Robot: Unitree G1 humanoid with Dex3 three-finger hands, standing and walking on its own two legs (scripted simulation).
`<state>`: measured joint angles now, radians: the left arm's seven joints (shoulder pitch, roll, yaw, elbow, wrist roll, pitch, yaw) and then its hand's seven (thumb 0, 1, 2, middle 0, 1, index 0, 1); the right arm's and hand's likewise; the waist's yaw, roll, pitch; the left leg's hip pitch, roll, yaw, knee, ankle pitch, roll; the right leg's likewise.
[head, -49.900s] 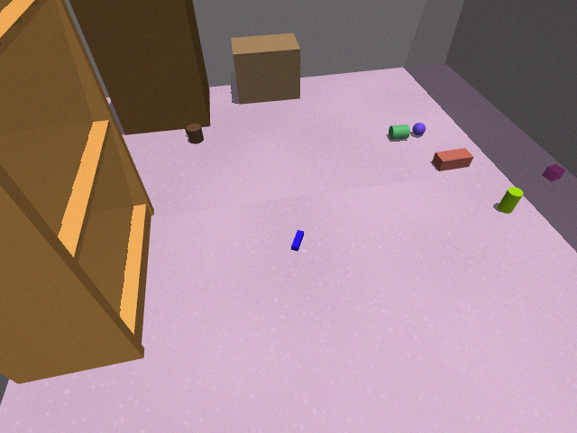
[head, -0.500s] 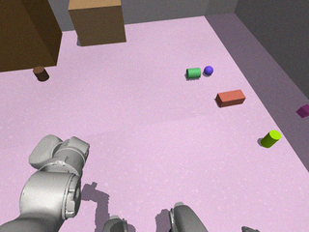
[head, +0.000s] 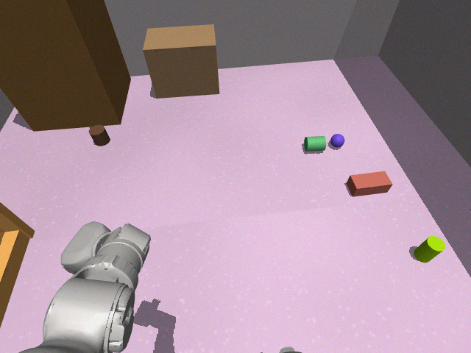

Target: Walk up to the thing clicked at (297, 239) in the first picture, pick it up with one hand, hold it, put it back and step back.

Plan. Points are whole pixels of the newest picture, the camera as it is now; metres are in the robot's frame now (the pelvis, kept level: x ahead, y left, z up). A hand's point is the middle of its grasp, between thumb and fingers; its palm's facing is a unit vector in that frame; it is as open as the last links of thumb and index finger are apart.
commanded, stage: hold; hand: left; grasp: from above
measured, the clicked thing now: (114, 262) +0.35 +0.25 -0.10
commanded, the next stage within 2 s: crouch in 1.88 s
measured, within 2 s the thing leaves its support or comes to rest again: neither
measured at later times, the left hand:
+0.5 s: hand (109, 245) +0.35 +0.23 -0.03, palm faces -0.15 -0.41 -0.90, open 6.7 cm
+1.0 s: hand (108, 244) +0.35 +0.22 +0.00, palm faces -0.14 -0.39 -0.91, open 5.3 cm
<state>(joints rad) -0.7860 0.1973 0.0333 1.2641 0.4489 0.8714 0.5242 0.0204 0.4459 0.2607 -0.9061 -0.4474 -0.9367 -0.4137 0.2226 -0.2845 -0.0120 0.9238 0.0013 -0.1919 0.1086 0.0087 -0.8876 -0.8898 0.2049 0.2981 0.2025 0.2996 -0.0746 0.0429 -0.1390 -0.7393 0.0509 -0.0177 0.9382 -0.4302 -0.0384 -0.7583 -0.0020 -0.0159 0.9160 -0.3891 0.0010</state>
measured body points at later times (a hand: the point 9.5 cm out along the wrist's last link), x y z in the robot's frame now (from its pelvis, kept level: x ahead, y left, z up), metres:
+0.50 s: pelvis +0.03 +0.00 +0.02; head +0.07 -0.02 +0.47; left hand +0.36 +0.25 +0.03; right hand +0.13 -0.26 -0.12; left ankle +0.01 +0.14 -0.68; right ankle +0.03 -0.12 -0.68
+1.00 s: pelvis +0.02 -0.01 +0.03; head +0.05 -0.03 +0.48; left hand +0.35 +0.24 +0.05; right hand +0.14 -0.27 -0.10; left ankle +0.01 +0.14 -0.68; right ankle +0.03 -0.12 -0.68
